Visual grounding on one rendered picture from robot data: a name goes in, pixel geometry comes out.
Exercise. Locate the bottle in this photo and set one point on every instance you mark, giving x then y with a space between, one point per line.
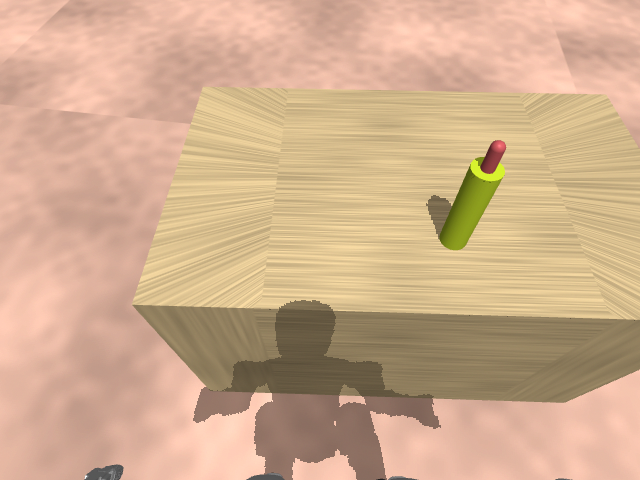
479 185

